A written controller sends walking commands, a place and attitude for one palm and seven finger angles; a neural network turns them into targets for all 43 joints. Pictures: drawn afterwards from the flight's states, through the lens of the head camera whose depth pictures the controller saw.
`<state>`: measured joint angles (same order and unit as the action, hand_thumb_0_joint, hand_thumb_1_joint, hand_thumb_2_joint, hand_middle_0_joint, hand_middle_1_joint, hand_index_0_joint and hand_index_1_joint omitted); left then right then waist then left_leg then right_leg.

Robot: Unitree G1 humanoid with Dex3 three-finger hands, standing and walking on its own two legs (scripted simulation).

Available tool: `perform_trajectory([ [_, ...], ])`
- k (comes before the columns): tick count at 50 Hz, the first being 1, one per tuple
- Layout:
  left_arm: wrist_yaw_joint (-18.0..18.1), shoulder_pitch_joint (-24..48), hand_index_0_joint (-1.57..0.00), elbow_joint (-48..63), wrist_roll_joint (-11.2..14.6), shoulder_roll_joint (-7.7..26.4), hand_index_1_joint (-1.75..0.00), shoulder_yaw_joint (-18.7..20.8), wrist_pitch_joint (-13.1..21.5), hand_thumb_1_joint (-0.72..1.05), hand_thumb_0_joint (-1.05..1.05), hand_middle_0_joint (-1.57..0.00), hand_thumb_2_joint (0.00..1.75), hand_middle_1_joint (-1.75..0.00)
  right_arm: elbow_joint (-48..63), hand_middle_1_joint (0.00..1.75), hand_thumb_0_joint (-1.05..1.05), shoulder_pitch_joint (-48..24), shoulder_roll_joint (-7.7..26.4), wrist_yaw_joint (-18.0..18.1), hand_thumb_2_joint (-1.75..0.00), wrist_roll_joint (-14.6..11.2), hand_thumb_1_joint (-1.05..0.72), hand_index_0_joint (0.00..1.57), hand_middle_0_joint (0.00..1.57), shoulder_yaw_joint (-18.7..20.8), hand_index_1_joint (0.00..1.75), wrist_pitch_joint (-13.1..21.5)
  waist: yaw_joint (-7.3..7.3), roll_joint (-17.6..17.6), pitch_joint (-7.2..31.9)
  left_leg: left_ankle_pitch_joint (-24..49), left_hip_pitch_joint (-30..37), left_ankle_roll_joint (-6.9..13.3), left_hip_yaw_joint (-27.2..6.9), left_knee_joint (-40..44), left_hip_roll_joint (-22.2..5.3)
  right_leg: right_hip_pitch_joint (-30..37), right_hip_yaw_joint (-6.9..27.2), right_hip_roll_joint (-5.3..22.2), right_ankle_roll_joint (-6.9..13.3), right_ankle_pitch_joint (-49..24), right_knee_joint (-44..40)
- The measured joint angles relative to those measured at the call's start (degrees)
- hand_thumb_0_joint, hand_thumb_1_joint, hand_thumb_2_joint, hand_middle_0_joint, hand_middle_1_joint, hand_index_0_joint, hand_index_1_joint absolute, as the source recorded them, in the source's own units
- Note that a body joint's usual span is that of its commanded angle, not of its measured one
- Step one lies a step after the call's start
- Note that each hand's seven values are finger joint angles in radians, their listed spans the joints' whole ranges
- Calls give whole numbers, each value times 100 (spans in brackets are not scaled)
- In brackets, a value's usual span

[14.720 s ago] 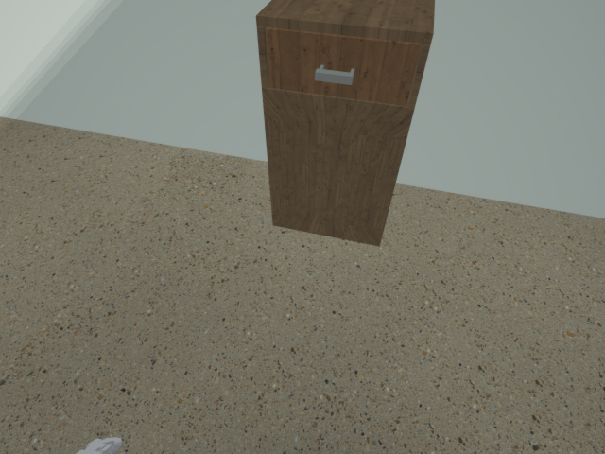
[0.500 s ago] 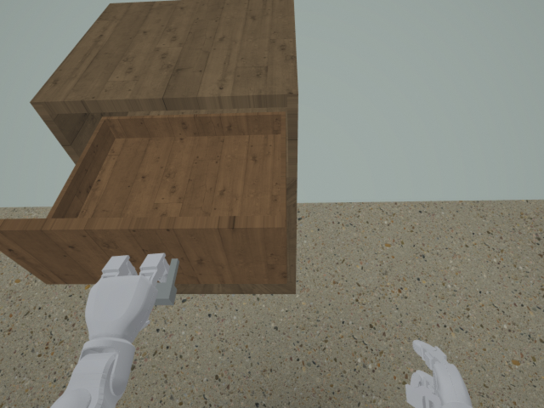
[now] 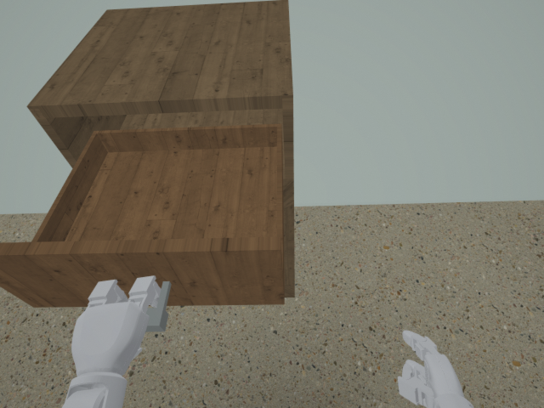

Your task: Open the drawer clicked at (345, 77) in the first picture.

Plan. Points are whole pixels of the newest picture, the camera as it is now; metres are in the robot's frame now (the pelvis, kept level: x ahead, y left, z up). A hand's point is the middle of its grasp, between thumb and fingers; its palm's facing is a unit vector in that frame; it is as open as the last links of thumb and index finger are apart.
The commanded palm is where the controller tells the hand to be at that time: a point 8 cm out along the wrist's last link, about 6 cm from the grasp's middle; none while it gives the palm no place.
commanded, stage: pull the drawer open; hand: left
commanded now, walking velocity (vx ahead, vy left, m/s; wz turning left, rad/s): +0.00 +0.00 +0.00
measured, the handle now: (131, 304) +0.25 +0.24 +0.02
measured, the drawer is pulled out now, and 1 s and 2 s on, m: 0.30 0.29 0.29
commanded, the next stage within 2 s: open the thumb to release the handle in 0.10 s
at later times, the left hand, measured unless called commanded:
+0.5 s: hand (134, 333) +0.22 +0.23 +0.00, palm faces +0.03 -0.07 -1.00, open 7.9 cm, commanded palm +0.19 +0.24 +0.05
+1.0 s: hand (133, 336) +0.21 +0.23 +0.00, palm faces +0.01 -0.06 -1.00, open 13.7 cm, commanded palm +0.19 +0.23 +0.05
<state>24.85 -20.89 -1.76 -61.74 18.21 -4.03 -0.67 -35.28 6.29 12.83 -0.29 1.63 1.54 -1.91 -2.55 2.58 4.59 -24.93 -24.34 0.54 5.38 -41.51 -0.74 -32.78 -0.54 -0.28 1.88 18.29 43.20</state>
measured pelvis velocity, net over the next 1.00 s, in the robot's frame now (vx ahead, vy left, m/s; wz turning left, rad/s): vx -0.02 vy -0.01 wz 0.03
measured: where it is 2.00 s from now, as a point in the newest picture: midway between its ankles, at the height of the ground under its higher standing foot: outside the picture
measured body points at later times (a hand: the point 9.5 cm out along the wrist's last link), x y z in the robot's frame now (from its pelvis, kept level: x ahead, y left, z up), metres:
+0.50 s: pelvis +0.01 +0.00 +0.00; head +0.05 -0.03 +0.44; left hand +0.21 +0.23 +0.05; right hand +0.22 -0.21 -0.11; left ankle -0.04 +0.11 -0.71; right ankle +0.03 -0.10 -0.71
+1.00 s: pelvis -0.02 -0.01 +0.00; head +0.02 -0.04 +0.45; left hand +0.21 +0.23 +0.05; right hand +0.19 -0.24 -0.11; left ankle -0.04 +0.11 -0.71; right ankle +0.03 -0.10 -0.71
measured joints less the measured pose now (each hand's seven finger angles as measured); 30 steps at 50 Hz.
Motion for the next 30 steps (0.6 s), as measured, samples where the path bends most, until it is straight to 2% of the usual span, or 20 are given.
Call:
perform_trajectory([
  [5,-11,-330,-42,316,52,7,-135,44,-46,68,7,-34,77,-136,74,30,1,34,20,-83,-90,15,-91,20,20,-7,30,-26,43,-17,46,-94,-26,3,45,-61,-25,-55,44,-32,-9,77,74],
  [11,117,-590,-42,579,34,16,-135,36,-11,68,7,-34,76,-136,78,30,1,53,67,-130,-90,53,-91,20,20,13,30,-33,29,-21,83,-210,-136,10,41,-182,-35,-164,47,-39,-25,185,187],
  [14,306,-404,-42,436,-90,36,-135,-38,82,67,5,-35,78,-135,-20,30,1,41,95,-35,-90,81,-91,20,20,60,30,-40,-66,-5,64,-242,-224,16,-26,-265,-12,-215,-14,-3,-29,231,249],
  [18,394,-145,-41,249,-104,-29,-134,-155,13,63,3,-38,77,-135,-158,30,1,-42,76,47,-90,44,-91,20,20,72,30,-74,-146,36,57,-230,-244,12,-87,-279,12,-205,-70,29,-28,238,253],
  [24,258,220,-39,-20,-71,-90,-131,-276,-205,41,1,-39,69,-132,-193,30,1,-163,-26,161,-90,-14,-91,20,20,-33,30,-106,-200,52,-4,-119,-96,-5,-138,-129,38,-49,-115,55,-6,173,140],
  [30,18,516,-38,-279,-42,-1,-127,-269,-171,6,0,-38,54,-129,-167,30,1,-239,-91,245,-90,-30,-91,20,20,-135,30,-101,-227,8,-67,14,48,-41,-181,25,33,106,-159,49,36,70,-2],
])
